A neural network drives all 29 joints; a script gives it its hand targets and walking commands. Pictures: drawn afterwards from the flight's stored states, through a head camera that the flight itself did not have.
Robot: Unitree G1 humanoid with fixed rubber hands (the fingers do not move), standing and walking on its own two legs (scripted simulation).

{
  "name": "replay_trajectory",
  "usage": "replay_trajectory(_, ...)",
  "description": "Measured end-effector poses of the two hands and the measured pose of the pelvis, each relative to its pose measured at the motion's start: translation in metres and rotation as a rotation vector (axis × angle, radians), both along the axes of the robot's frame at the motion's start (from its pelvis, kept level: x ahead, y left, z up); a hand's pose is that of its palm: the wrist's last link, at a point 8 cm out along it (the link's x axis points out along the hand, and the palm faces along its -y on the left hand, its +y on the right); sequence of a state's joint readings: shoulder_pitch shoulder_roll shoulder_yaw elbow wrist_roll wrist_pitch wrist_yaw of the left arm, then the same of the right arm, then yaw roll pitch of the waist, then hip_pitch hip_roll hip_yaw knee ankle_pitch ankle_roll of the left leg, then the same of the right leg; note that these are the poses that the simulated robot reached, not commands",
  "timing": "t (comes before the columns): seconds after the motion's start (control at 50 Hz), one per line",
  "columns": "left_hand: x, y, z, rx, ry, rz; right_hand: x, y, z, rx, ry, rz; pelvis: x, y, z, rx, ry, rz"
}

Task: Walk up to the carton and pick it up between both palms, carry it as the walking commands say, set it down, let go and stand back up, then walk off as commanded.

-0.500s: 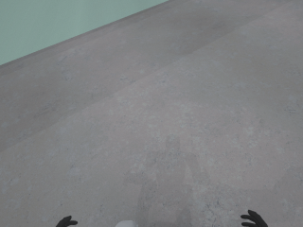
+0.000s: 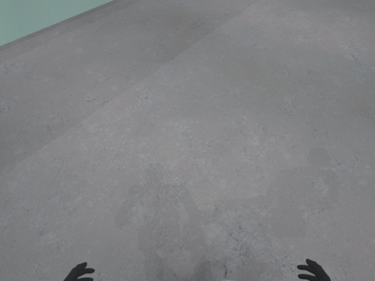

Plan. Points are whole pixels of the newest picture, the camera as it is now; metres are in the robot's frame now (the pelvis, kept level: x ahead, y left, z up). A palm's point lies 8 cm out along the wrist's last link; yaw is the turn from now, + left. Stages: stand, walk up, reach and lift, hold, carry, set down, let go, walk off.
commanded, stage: walk up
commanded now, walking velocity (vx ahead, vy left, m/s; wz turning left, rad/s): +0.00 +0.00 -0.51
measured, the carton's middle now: out of the picture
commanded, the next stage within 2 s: none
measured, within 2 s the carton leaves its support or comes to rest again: neither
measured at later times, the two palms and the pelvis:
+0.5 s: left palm out of the picture +0.12 +0.30 -0.08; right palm out of the picture +0.04 -0.23 -0.11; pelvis -0.03 +0.05 +0.00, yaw -12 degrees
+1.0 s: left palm (72, 245) +0.20 +0.30 -0.10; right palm out of the picture -0.07 -0.17 -0.12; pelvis -0.03 +0.11 -0.01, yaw -30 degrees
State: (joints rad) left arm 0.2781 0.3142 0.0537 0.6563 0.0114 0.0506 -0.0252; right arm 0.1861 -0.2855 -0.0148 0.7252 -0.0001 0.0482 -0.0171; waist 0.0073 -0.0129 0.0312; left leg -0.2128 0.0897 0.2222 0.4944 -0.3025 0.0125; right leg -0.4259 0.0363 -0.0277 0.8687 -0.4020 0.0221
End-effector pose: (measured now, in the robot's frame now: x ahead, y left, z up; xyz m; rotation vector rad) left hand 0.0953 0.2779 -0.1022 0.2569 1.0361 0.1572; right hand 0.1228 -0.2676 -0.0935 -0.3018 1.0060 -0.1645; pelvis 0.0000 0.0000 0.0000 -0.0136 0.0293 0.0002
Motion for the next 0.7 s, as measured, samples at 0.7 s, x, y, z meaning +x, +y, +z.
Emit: replay_trajectory(0.7, 0.06, 0.053, 0.002, -0.018, -0.035, -0.327, -0.132, 0.079, 0.004, -0.011, 0.01, -0.349, -0.03, 0.103, 0.002, -0.033, -0.039, -0.327)
